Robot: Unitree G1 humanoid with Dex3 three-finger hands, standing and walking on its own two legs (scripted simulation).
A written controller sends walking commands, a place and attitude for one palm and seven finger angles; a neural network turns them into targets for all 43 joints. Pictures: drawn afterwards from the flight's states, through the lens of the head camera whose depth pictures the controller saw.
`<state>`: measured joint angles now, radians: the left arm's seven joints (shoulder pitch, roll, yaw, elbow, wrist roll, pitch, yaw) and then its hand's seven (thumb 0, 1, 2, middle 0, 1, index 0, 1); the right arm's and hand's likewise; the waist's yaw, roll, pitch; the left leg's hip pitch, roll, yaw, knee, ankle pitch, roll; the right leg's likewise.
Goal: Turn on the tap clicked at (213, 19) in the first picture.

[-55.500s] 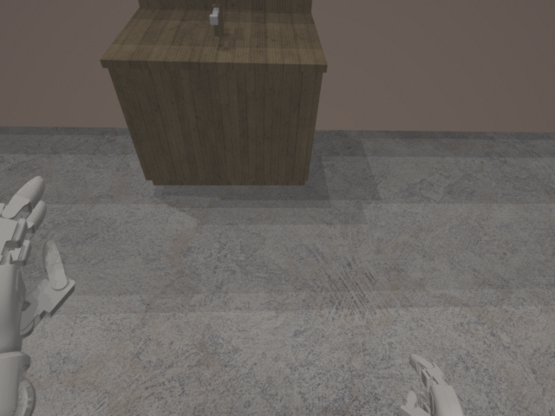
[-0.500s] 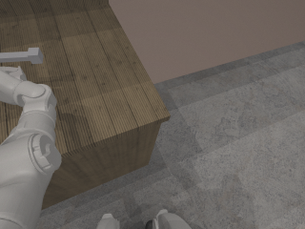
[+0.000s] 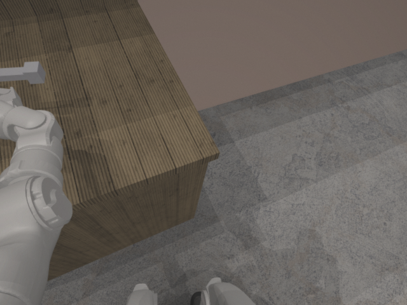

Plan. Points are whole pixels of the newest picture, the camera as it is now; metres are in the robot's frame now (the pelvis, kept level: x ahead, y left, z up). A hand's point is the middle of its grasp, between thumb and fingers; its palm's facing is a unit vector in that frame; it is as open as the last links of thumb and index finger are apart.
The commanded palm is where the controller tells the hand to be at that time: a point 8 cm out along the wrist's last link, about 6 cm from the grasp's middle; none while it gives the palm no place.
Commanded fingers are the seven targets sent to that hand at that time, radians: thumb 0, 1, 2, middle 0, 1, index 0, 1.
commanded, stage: push the lever round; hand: left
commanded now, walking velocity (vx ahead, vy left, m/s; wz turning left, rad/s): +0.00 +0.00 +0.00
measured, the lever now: (34, 72) +0.56 +0.26 +0.09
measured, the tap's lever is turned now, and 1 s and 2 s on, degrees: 77 77 77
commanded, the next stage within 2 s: none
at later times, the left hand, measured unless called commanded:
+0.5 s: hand (13, 93) +0.52 +0.29 +0.08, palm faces +0.88 -0.46 -0.12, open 8.4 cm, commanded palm +0.52 +0.29 +0.08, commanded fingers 0.00 0.90 0.90 -0.15 -0.15 -0.15 -0.15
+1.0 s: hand (13, 94) +0.52 +0.29 +0.08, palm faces +0.88 -0.46 -0.13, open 8.4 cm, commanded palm +0.52 +0.28 +0.08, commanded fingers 0.00 0.90 0.90 -0.15 -0.15 -0.15 -0.15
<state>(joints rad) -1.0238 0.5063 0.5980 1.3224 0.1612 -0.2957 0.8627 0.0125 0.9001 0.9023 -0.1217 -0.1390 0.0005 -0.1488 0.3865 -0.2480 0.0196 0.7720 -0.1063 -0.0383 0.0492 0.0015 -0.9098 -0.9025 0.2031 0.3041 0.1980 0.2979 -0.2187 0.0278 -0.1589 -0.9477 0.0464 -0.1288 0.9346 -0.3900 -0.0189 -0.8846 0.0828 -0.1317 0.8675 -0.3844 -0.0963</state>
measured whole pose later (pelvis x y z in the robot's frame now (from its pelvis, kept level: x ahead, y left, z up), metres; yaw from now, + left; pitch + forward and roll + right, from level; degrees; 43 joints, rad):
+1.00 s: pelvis +0.00 -0.01 +0.00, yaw +0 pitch +23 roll -2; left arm -1.01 0.54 0.61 1.31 0.14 -0.26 0.82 0.01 0.90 0.90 -0.14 -0.15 0.00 -0.15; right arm 0.40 -0.26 0.03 0.78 -0.10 -0.07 0.04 0.00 -0.91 -0.90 0.20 0.30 0.20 0.30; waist -0.21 0.03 -0.16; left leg -0.95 0.06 -0.13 0.94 -0.40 -0.01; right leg -0.90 0.09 -0.14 0.88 -0.39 -0.11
